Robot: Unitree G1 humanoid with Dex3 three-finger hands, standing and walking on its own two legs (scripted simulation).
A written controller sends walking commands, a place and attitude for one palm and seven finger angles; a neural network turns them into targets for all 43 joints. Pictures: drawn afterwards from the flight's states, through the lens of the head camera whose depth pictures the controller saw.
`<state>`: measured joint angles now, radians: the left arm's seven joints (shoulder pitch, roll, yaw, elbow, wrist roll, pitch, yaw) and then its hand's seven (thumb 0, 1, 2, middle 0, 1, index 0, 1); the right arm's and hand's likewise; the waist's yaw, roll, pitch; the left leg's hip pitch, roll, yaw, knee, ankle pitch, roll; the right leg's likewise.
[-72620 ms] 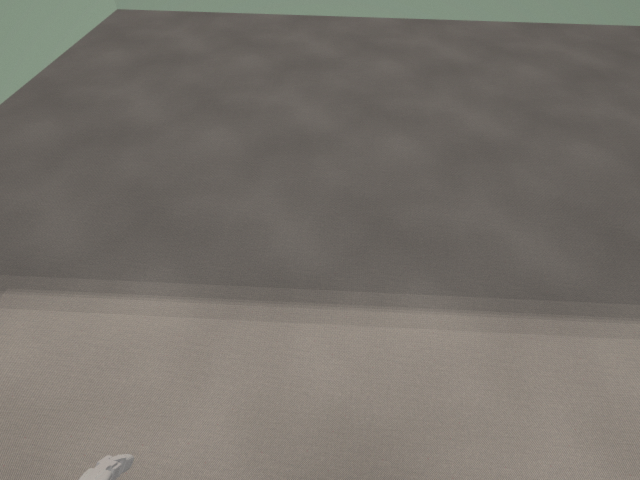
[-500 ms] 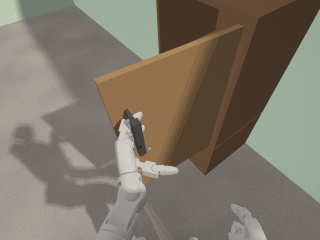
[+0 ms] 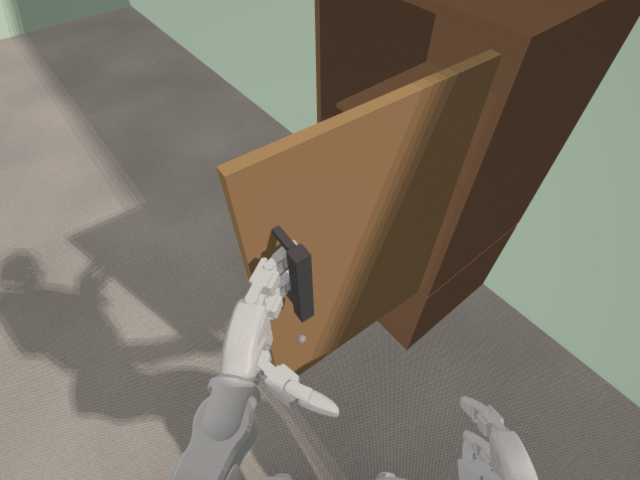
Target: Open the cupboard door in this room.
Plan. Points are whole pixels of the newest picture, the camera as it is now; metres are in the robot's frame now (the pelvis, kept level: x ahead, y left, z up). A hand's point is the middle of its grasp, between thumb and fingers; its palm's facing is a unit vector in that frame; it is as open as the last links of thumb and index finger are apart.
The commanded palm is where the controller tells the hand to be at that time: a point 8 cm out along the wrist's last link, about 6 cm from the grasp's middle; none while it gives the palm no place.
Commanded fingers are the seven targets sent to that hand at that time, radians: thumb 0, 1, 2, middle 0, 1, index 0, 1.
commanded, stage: slide the hand sideways off the handle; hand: left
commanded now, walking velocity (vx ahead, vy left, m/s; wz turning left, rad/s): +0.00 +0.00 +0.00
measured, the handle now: (292, 275) +0.35 +0.06 +0.06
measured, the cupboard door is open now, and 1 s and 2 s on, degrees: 87 87 87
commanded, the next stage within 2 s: draw the hand back to the body in 0.66 s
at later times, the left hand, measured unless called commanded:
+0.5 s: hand (246, 369) +0.23 +0.10 +0.07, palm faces -0.04 -1.00 -0.04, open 16.1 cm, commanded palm +0.20 +0.16 +0.07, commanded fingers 0.00 -0.50 0.30 -0.15 -0.30 -0.15 -0.30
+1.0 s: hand (197, 376) +0.21 +0.14 +0.10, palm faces -0.05 -1.00 -0.08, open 16.3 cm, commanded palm +0.18 +0.20 +0.10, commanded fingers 0.00 -0.50 0.30 -0.15 -0.30 -0.15 -0.30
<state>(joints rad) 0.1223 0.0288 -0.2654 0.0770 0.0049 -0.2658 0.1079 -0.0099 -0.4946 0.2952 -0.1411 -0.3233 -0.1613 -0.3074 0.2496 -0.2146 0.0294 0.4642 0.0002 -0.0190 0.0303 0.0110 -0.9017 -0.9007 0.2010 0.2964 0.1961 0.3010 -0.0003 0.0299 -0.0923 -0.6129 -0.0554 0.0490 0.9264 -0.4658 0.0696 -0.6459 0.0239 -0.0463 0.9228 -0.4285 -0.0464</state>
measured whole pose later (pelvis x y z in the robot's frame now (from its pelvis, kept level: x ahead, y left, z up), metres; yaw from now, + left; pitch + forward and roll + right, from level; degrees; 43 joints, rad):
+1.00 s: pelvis +0.01 -0.02 +0.00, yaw +1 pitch +8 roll -1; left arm 0.49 0.23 0.06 -0.27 -0.24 -0.24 -0.19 -0.01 -0.49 0.30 -0.15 -0.30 -0.16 -0.30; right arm 0.28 -0.25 0.04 0.45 0.04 -0.12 -0.05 0.01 -0.90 -0.90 0.20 0.30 0.20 0.30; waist 0.00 0.06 -0.13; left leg -0.61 -0.03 0.00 0.95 -0.49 0.04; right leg -0.62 0.05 -0.09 0.91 -0.45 -0.07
